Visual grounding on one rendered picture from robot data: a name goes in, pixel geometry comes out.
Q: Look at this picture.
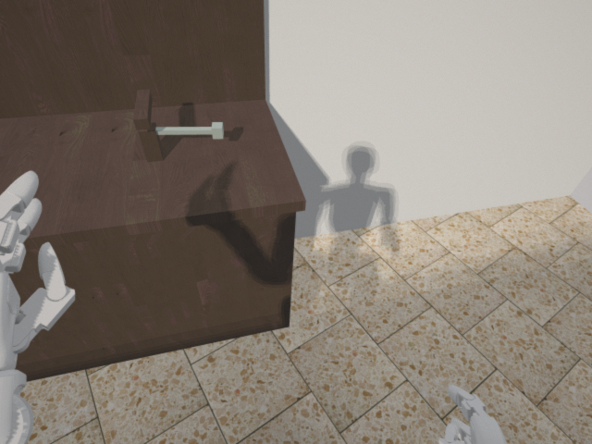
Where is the robot left forearm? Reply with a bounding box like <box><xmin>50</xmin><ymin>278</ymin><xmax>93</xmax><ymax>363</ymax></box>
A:
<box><xmin>0</xmin><ymin>369</ymin><xmax>34</xmax><ymax>444</ymax></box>

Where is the right robot hand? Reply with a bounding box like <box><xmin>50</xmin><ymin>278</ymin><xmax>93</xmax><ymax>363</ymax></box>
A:
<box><xmin>438</xmin><ymin>385</ymin><xmax>507</xmax><ymax>444</ymax></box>

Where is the counter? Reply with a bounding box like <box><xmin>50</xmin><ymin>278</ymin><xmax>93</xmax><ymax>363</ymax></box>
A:
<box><xmin>0</xmin><ymin>0</ymin><xmax>306</xmax><ymax>382</ymax></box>

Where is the left robot hand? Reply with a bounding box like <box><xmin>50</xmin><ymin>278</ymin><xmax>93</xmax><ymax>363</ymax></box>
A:
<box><xmin>0</xmin><ymin>171</ymin><xmax>75</xmax><ymax>371</ymax></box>

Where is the tap lever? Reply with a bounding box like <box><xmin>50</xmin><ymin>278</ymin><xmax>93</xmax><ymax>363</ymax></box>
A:
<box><xmin>155</xmin><ymin>122</ymin><xmax>224</xmax><ymax>139</ymax></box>

